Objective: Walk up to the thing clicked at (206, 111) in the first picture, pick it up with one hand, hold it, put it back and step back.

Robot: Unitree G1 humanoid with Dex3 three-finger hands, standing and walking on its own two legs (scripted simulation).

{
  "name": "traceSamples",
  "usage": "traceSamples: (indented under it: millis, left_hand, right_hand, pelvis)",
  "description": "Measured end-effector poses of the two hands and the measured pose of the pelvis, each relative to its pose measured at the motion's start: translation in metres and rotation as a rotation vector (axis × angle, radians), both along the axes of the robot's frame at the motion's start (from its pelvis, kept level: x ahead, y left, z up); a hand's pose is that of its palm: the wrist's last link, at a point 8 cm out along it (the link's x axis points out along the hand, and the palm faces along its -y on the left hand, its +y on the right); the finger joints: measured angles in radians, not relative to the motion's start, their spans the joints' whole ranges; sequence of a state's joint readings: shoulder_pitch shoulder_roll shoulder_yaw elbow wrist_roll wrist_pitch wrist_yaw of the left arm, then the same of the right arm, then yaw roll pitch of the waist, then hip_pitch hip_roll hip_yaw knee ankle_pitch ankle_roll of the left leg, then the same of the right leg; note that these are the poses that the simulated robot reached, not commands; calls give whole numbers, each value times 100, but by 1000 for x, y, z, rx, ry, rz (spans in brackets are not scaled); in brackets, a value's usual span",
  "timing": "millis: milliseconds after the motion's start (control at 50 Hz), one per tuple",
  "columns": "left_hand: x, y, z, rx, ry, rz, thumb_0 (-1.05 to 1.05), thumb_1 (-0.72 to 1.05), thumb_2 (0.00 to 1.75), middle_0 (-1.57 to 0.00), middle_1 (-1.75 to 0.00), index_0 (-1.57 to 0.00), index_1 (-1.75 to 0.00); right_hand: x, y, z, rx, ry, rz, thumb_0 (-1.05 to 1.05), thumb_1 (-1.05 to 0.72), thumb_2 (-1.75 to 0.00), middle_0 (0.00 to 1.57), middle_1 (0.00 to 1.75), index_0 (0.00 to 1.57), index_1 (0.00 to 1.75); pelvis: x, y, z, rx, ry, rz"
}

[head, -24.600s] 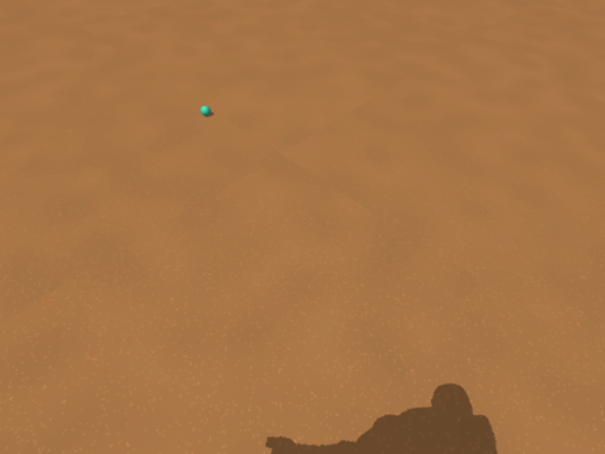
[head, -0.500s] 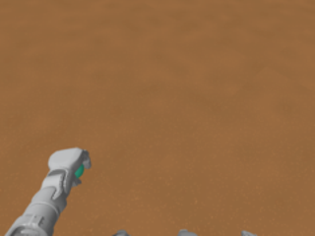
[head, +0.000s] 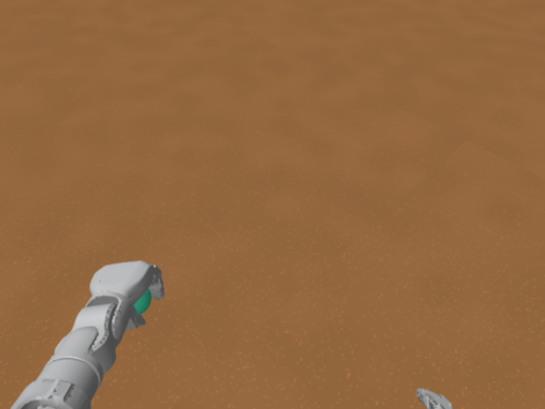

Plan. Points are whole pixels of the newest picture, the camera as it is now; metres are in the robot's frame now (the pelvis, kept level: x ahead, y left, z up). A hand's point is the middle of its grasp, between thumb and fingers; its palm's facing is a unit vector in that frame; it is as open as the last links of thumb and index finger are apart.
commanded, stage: hold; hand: left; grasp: from above
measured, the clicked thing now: (133, 299) +0.33 +0.24 -0.08
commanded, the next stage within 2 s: crouch in 1.48 s
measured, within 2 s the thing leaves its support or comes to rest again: neither
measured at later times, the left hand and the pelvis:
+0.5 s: hand (128, 314) +0.29 +0.22 -0.04, palm faces -0.45 -0.06 -0.89, open 6.9 cm; pelvis -0.01 +0.00 +0.01, yaw +0 degrees
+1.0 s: hand (130, 312) +0.28 +0.21 -0.02, palm faces -0.45 -0.06 -0.89, open 6.9 cm; pelvis -0.01 -0.01 +0.01, yaw +0 degrees
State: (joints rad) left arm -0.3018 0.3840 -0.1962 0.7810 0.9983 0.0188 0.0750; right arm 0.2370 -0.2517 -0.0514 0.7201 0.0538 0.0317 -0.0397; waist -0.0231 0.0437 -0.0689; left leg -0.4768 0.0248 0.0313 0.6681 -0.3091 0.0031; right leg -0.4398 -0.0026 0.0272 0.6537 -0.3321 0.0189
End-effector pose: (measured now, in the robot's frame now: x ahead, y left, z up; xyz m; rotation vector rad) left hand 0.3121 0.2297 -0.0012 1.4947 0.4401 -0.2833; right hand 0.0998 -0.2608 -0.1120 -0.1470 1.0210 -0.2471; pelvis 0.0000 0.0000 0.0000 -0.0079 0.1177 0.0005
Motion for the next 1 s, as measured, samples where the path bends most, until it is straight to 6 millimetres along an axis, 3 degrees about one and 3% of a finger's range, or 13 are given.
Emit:
traceSamples:
  millis: [540,1000]
  left_hand:
    - [-21,-7,24,-9,3,-24,-3,30,49,-68,-64,-89,-64]
    - [-25,-15,38,-15,0,-32,-2,31,46,-67,-64,-89,-64]
  right_hand:
    - [15,2,13,19,-57,32,1,-90,-90,20,30,20,30]
    - [30,2,20,29,-101,43,1,-91,-90,20,30,20,30]
  pelvis:
    - [-8,-4,10,8,-62,-5]
    - [-8,-10,15,12,-88,-3]
